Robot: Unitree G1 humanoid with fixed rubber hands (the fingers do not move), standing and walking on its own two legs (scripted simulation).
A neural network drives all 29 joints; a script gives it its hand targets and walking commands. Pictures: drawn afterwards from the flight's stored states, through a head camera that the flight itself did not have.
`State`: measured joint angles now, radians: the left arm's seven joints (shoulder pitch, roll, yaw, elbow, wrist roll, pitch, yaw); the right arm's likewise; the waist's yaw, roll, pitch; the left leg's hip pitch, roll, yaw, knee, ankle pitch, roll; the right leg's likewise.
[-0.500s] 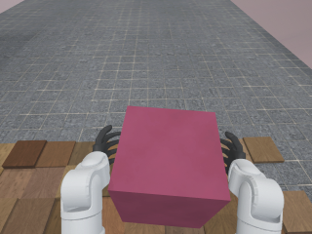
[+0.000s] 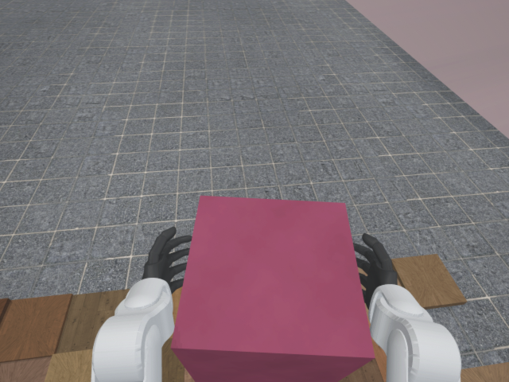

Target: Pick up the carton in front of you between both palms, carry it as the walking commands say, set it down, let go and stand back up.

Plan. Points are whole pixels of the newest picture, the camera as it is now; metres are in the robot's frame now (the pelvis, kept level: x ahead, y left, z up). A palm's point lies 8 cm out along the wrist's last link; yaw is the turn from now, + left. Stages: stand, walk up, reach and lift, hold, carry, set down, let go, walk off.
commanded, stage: carry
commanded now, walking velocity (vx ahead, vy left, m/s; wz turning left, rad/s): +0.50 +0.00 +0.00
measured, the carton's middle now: (266, 299) +0.24 +0.00 +0.02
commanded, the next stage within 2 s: none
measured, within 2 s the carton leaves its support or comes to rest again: neither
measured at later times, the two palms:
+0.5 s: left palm (223, 126) +0.59 +0.08 +0.10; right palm (356, 130) +0.61 -0.22 +0.08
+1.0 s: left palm (238, 62) +1.01 +0.06 +0.06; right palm (332, 66) +0.99 -0.24 +0.06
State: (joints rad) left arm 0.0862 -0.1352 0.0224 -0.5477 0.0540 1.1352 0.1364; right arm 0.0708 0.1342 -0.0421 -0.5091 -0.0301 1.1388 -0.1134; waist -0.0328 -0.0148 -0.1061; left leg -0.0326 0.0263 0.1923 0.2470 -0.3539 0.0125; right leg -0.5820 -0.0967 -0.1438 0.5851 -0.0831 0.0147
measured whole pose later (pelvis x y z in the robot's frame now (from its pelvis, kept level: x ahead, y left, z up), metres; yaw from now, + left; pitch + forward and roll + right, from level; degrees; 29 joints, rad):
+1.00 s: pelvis +0.67 -0.07 -0.02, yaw +0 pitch +6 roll -1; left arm -0.35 -0.18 0.24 -0.28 0.06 1.01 0.15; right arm -0.40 0.14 -0.24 -0.18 0.02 0.99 -0.14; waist -0.08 0.00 0.07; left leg -0.26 -0.02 0.18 0.48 -0.32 0.10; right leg -0.67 -0.06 -0.01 0.92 -0.27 -0.05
